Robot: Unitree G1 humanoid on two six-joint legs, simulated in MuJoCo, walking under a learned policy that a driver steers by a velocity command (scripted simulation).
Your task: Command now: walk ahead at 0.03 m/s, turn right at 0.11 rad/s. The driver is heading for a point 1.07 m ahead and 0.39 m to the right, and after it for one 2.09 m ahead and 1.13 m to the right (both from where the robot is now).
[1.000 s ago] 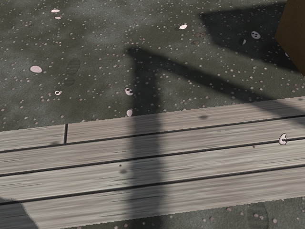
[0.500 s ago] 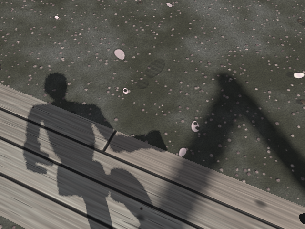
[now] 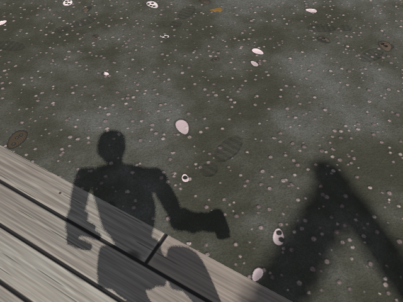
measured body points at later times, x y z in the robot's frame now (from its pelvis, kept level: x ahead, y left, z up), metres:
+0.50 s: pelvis +0.02 -0.01 +0.02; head +0.07 -0.01 +0.46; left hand +0.28 +0.20 -0.09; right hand +0.06 -0.32 -0.08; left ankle +0.02 +0.10 -0.73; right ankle -0.02 -0.15 -0.66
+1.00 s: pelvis +0.03 -0.07 +0.01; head +0.04 -0.09 +0.46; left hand +0.33 +0.01 -0.07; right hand -0.03 -0.37 -0.10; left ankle +0.13 +0.04 -0.69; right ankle -0.02 -0.15 -0.73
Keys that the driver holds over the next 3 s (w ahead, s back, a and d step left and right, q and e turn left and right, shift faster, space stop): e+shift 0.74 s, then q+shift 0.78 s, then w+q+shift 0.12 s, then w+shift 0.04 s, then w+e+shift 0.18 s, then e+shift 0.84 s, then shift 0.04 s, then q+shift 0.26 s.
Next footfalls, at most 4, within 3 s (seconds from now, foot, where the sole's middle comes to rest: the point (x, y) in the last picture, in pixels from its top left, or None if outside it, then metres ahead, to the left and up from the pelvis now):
0.66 right None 0.01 -0.18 -0.76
1.16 left None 0.12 0.02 -0.76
1.64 right None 0.15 -0.20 -0.76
2.00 left None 0.36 0.07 -0.76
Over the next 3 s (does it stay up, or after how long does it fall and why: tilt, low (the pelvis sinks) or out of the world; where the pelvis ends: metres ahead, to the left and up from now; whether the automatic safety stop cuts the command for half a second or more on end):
stays up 0.49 -0.07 0.01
